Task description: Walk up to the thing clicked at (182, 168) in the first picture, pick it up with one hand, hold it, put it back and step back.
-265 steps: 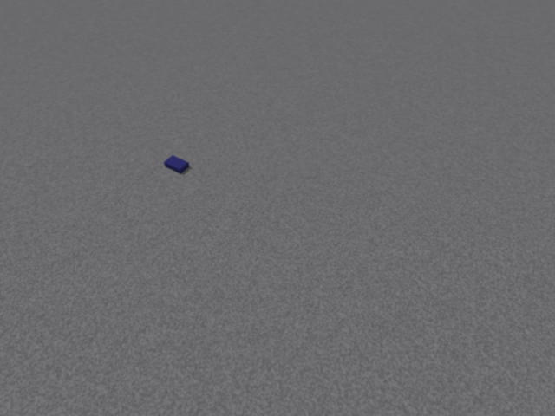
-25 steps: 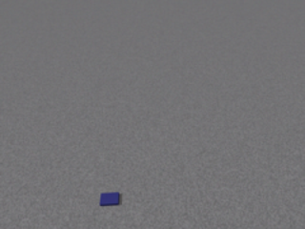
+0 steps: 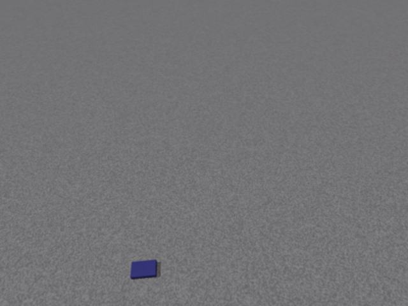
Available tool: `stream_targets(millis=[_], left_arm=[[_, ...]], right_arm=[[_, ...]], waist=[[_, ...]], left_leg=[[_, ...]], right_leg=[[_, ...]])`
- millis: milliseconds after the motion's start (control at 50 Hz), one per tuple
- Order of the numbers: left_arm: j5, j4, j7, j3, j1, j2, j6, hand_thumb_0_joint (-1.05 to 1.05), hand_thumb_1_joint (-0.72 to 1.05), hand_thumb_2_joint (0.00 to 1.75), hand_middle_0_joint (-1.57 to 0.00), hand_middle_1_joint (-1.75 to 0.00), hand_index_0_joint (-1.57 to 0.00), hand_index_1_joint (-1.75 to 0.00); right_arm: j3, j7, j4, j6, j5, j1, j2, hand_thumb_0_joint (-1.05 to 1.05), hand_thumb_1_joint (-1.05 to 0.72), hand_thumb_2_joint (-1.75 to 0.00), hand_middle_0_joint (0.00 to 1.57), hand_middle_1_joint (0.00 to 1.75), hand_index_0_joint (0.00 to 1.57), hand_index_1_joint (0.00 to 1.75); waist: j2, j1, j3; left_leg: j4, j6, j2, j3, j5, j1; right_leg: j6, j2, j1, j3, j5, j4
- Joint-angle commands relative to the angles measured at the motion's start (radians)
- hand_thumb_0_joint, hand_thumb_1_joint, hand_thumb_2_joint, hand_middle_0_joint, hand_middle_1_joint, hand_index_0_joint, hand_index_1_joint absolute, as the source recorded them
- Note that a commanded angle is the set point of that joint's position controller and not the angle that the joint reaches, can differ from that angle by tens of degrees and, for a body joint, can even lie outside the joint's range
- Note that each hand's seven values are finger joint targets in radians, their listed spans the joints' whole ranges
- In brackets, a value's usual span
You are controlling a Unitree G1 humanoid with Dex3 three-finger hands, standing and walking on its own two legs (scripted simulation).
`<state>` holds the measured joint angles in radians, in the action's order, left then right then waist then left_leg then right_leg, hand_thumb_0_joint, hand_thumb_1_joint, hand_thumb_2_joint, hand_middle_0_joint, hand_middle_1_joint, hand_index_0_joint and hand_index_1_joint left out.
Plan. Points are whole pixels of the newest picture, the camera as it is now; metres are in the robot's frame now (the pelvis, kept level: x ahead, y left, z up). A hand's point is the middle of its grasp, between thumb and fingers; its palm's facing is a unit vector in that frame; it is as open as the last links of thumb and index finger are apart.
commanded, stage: walk up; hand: left
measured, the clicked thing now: (144, 269) +0.44 +0.28 -0.76
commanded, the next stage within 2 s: stand in 0.20 s
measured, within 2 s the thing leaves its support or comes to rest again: neither
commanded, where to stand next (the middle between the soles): +0.08 +0.00 m, yaw +4 degrees
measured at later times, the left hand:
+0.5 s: hand out of the picture +0.08 +0.25 -0.15, palm faces +0.01 -0.94 -0.35, open 7.4 cm
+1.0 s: hand out of the picture +0.05 +0.25 -0.15, palm faces +0.02 -0.94 -0.35, open 7.4 cm
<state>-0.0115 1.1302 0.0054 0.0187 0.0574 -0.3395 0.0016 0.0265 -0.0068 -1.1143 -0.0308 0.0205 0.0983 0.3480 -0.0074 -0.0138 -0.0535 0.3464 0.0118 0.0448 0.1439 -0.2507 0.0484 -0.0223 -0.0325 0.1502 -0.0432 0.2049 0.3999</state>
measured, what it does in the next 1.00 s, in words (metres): stands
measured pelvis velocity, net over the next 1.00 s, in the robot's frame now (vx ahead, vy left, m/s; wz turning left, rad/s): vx -0.01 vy -0.01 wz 0.05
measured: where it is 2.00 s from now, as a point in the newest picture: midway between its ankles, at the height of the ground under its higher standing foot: outside the picture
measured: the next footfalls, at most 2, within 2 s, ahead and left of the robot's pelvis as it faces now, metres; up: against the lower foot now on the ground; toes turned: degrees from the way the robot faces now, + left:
none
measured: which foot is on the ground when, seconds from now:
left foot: down 0.00-1.00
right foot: down 0.00-1.00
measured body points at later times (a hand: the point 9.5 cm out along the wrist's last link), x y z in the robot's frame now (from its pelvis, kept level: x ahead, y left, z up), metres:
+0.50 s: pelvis -0.01 -0.01 +0.00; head +0.00 -0.01 +0.45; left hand +0.08 +0.29 -0.12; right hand +0.08 -0.30 -0.13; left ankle -0.04 +0.12 -0.75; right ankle +0.01 -0.10 -0.75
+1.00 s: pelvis -0.01 -0.01 +0.00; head -0.01 -0.01 +0.45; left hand +0.05 +0.29 -0.13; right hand +0.06 -0.31 -0.13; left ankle -0.04 +0.12 -0.75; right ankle +0.01 -0.11 -0.75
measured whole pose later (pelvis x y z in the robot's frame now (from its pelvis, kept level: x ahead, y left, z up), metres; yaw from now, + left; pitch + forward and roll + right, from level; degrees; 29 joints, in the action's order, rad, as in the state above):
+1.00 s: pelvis -0.01 -0.01 +0.00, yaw +3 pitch -2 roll +0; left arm 0.00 1.15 0.00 -0.01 0.10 -0.34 -0.01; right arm 0.01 0.00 -1.16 -0.01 0.02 0.12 0.35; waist 0.01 -0.01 -0.05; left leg 0.28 0.02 0.04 0.09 -0.18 0.05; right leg -0.03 -0.02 0.13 0.01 0.15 0.31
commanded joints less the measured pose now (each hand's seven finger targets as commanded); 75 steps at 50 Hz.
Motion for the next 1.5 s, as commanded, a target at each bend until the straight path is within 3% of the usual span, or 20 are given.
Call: stream_targets(millis=[0,80,160,180,200,260,300,400,460,500,580,660,700,780,880,1000,1180,1280,1480], left_arm=[[0.002,-0.068,-0.010,0.038,-0.044,-0.201,-0.022,0.00,0.90,0.90,-0.20,-0.30,-0.20,-0.30],[0.000,-0.069,-0.011,0.037,-0.046,-0.205,-0.021,0.00,0.90,0.90,-0.20,-0.30,-0.20,-0.30],[-0.001,-0.073,-0.011,0.037,-0.038,-0.205,-0.024,0.00,0.90,0.90,-0.20,-0.30,-0.20,-0.30],[0.010,-0.074,-0.015,0.031,-0.053,-0.208,-0.032,0.00,0.90,0.90,-0.20,-0.30,-0.20,-0.30],[0.014,-0.074,-0.016,0.032,-0.051,-0.207,-0.034,0.00,0.90,0.90,-0.20,-0.30,-0.20,-0.30],[0.011,-0.065,-0.020,0.028,-0.034,-0.208,-0.035,0.00,0.90,0.90,-0.20,-0.30,-0.20,-0.30],[0.011,-0.063,-0.021,0.027,-0.032,-0.209,-0.034,0.00,0.90,0.90,-0.20,-0.30,-0.20,-0.30],[0.011,-0.056,-0.023,0.023,-0.048,-0.214,-0.033,0.00,0.90,0.90,-0.20,-0.30,-0.20,-0.30],[0.008,-0.054,-0.023,0.023,-0.050,-0.214,-0.035,0.00,0.90,0.90,-0.20,-0.30,-0.20,-0.30],[0.010,-0.053,-0.022,0.022,-0.049,-0.213,-0.035,0.00,0.90,0.90,-0.20,-0.30,-0.20,-0.30],[0.007,-0.050,-0.022,0.022,-0.044,-0.224,-0.038,0.00,0.90,0.90,-0.20,-0.30,-0.20,-0.30],[0.007,-0.055,-0.022,0.020,-0.043,-0.220,-0.039,0.00,0.90,0.90,-0.20,-0.30,-0.20,-0.30],[0.008,-0.051,-0.021,0.016,-0.031,-0.215,-0.040,0.00,0.90,0.90,-0.20,-0.30,-0.20,-0.30],[0.006,-0.052,-0.022,0.020,-0.032,-0.224,-0.040,0.00,0.90,0.90,-0.20,-0.30,-0.20,-0.30],[0.007,-0.050,-0.020,0.017,-0.019,-0.220,-0.041,0.00,0.90,0.90,-0.20,-0.30,-0.20,-0.30],[0.007,-0.043,-0.019,0.014,-0.008,-0.226,-0.039,0.00,0.90,0.90,-0.20,-0.30,-0.20,-0.30],[0.006,-0.045,-0.016,0.011,-0.003,-0.217,-0.038,0.00,0.90,0.90,-0.20,-0.30,-0.20,-0.30],[0.006,-0.050,-0.018,0.009,-0.006,-0.218,-0.041,0.00,0.90,0.90,-0.20,-0.30,-0.20,-0.30],[0.008,-0.045,-0.018,0.010,-0.006,-0.218,-0.039,0.00,0.90,0.90,-0.20,-0.30,-0.20,-0.30]], right_arm=[[0.042,-0.009,0.066,-0.017,-0.004,-0.046,0.212,0.00,-0.90,-0.90,0.20,0.30,0.20,0.30],[0.045,-0.008,0.065,-0.013,-0.002,-0.052,0.214,0.00,-0.90,-0.90,0.20,0.30,0.20,0.30],[0.041,-0.007,0.066,-0.013,-0.003,-0.048,0.210,0.00,-0.90,-0.90,0.20,0.30,0.20,0.30],[0.036,-0.009,0.057,-0.006,-0.011,-0.072,0.206,0.00,-0.90,-0.90,0.20,0.30,0.20,0.30],[0.033,-0.009,0.052,-0.003,-0.014,-0.062,0.206,0.00,-0.90,-0.90,0.20,0.30,0.20,0.30],[0.032,-0.010,0.037,0.004,-0.015,-0.049,0.209,0.00,-0.90,-0.90,0.20,0.30,0.20,0.30],[0.031,-0.009,0.031,0.004,-0.013,-0.054,0.207,0.00,-0.90,-0.90,0.20,0.30,0.20,0.30],[0.021,-0.003,0.016,0.008,-0.007,-0.069,0.196,0.00,-0.90,-0.90,0.20,0.30,0.20,0.30],[0.020,0.000,0.014,0.007,-0.005,-0.065,0.199,0.00,-0.90,-0.90,0.20,0.30,0.20,0.30],[0.020,0.002,0.011,0.007,-0.004,-0.065,0.199,0.00,-0.90,-0.90,0.20,0.30,0.20,0.30],[0.021,0.007,0.010,0.005,-0.004,-0.055,0.196,0.00,-0.90,-0.90,0.20,0.30,0.20,0.30],[0.023,0.005,0.011,0.003,-0.002,-0.050,0.197,0.00,-0.90,-0.90,0.20,0.30,0.20,0.30],[0.021,0.006,0.009,0.006,-0.004,-0.051,0.199,0.00,-0.90,-0.90,0.20,0.30,0.20,0.30],[0.020,0.005,0.013,0.005,-0.004,-0.038,0.196,0.00,-0.90,-0.90,0.20,0.30,0.20,0.30],[0.020,0.003,0.016,0.001,-0.004,-0.033,0.202,0.00,-0.90,-0.90,0.20,0.30,0.20,0.30],[0.014,0.004,0.010,0.003,-0.006,-0.024,0.200,0.00,-0.90,-0.90,0.20,0.30,0.20,0.30],[0.010,0.002,0.016,-0.001,-0.007,-0.029,0.204,0.00,-0.90,-0.90,0.20,0.30,0.20,0.30],[0.014,0.000,0.020,-0.002,-0.006,-0.026,0.215,0.00,-0.90,-0.90,0.20,0.30,0.20,0.30],[0.011,0.001,0.020,0.000,-0.007,-0.028,0.208,0.00,-0.90,-0.90,0.20,0.30,0.20,0.30]], waist=[[0.002,0.003,0.098],[0.001,0.001,0.079],[0.011,0.001,0.090],[0.050,-0.007,0.096],[0.041,-0.006,0.107],[0.018,-0.012,0.142],[0.009,-0.009,0.147],[0.001,-0.004,0.076],[-0.005,-0.007,0.072],[0.001,-0.001,0.055],[-0.013,-0.004,0.069],[-0.002,-0.005,0.076],[-0.005,0.002,0.054],[0.002,-0.003,0.062],[0.020,-0.001,0.096],[0.001,0.003,0.061],[0.018,0.009,0.065],[0.017,0.005,0.103],[0.010,0.007,0.070]], left_leg=[[-0.054,-0.038,0.119,-0.096,0.208,-0.050],[-0.064,-0.039,0.116,-0.098,0.138,-0.043],[-0.063,-0.037,0.114,-0.092,0.154,-0.045],[-0.072,-0.025,0.127,-0.119,0.276,-0.050],[-0.071,-0.018,0.128,-0.117,0.322,-0.051],[-0.065,-0.020,0.129,-0.116,0.359,-0.086],[-0.073,-0.017,0.125,-0.118,0.337,-0.099],[-0.118,-0.018,0.122,-0.132,0.165,-0.040],[-0.125,-0.020,0.118,-0.137,0.131,-0.032],[-0.128,-0.020,0.114,-0.141,0.083,-0.019],[-0.120,-0.023,0.112,-0.146,0.080,-0.014],[-0.118,-0.020,0.116,-0.151,0.107,-0.014],[-0.114,-0.025,0.111,-0.154,0.070,0.005],[-0.113,-0.025,0.112,-0.157,0.077,0.004],[-0.111,-0.024,0.122,-0.161,0.151,-0.018],[-0.116,-0.024,0.112,-0.162,0.100,0.006],[-0.118,-0.024,0.118,-0.169,0.124,0.010],[-0.104,-0.026,0.121,-0.165,0.186,-0.027],[-0.115,-0.024,0.120,-0.170,0.145,0.000]], right_leg=[[-0.016,0.122,-0.001,-0.090,-0.303,-0.041],[-0.016,0.115,0.017,-0.095,-0.243,-0.055],[-0.017,0.119,0.002,-0.099,-0.275,-0.054],[-0.016,0.149,-0.016,-0.099,-0.387,-0.063],[-0.015,0.150,-0.037,-0.097,-0.423,-0.056],[-0.011,0.152,-0.068,-0.081,-0.462,-0.059],[-0.007,0.153,-0.065,-0.077,-0.443,-0.070],[-0.003,0.153,-0.032,-0.085,-0.269,-0.124],[0.000,0.153,-0.021,-0.086,-0.230,-0.139],[0.002,0.152,-0.005,-0.091,-0.153,-0.155],[0.004,0.154,-0.014,-0.092,-0.130,-0.170],[0.001,0.154,-0.012,-0.085,-0.178,-0.153],[0.004,0.153,0.002,-0.090,-0.129,-0.169],[0.002,0.155,-0.004,-0.089,-0.133,-0.161],[-0.005,0.159,-0.027,-0.076,-0.226,-0.134],[-0.001,0.153,-0.010,-0.081,-0.147,-0.152],[-0.005,0.158,-0.020,-0.077,-0.185,-0.145],[-0.004,0.165,-0.032,-0.072,-0.250,-0.133],[-0.007,0.161,-0.027,-0.069,-0.199,-0.137]])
